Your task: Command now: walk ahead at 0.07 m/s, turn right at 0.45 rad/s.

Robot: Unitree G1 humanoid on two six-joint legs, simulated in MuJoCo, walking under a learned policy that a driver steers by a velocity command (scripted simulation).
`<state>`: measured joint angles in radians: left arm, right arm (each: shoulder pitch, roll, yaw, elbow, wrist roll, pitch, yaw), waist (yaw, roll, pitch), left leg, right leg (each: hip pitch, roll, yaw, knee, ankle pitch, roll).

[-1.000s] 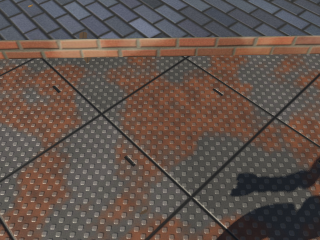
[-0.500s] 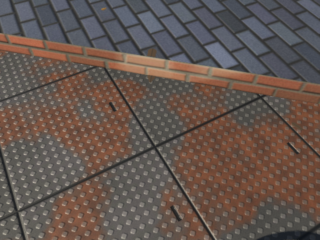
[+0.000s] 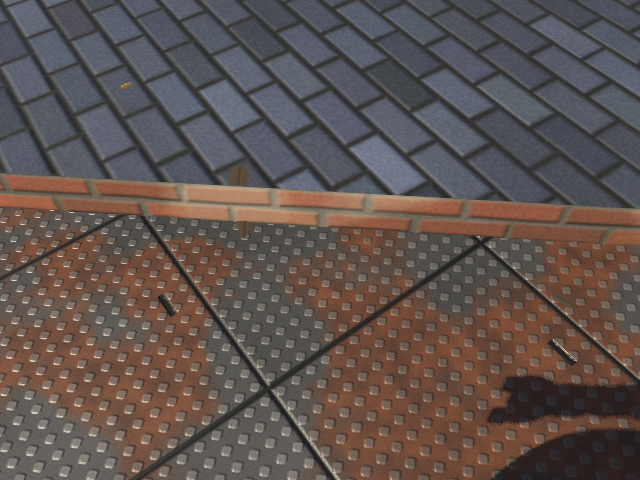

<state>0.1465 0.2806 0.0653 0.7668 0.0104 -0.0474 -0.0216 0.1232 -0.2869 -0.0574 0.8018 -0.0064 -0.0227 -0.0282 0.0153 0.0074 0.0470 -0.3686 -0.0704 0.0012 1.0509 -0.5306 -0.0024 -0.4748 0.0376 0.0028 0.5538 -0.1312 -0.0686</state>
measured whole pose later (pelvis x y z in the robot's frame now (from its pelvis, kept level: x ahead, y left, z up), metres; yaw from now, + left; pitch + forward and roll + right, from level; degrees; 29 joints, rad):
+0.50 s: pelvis +0.05 +0.05 +0.02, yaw -18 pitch +2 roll -1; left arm 0.18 0.35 0.11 0.65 -0.02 0.06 0.02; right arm 0.20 -0.26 -0.07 0.72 -0.02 -0.01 -0.04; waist -0.01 -0.04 0.01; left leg -0.28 0.03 0.01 0.47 -0.23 0.01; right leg -0.59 0.08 0.09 1.14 -0.39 0.06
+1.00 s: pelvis +0.03 +0.01 +0.02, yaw -36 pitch +3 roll +2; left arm 0.18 0.30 0.07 0.61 -0.01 0.04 0.02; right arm 0.13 -0.32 -0.09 0.69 -0.01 0.01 -0.03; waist 0.00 0.03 0.04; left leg -0.56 0.01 -0.04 1.01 -0.37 -0.09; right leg -0.30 0.05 0.10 0.47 -0.21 -0.05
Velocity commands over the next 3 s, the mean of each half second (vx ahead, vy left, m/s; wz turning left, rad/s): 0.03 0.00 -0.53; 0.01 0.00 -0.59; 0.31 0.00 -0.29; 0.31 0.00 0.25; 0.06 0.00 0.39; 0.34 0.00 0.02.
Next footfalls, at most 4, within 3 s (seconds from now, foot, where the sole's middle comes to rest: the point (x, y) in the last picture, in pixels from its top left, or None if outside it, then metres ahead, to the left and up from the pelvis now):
0.34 left None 0.13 0.15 -0.76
0.76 right None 0.02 -0.10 -0.76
1.20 left None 0.16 0.07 -0.76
1.62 right None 0.19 -0.32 -0.76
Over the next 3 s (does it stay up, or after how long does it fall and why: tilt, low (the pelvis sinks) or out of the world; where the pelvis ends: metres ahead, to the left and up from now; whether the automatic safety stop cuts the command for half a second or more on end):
stays up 0.49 -0.30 0.01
